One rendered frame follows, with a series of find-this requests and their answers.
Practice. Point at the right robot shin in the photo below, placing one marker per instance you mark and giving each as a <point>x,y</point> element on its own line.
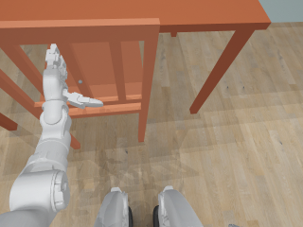
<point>164,221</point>

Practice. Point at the robot left forearm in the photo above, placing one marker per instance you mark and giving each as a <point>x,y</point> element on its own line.
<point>54,144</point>

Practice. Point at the robot left thigh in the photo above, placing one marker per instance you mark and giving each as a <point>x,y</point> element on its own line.
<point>114,207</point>

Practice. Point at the robot left hand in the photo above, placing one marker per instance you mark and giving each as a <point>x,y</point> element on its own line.
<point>54,77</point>

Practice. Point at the chair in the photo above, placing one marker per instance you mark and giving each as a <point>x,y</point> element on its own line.
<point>103,53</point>

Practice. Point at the table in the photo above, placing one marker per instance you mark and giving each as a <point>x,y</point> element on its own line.
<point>241,16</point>

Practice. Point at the robot left upper arm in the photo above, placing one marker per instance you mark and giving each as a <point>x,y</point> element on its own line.
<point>36,198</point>

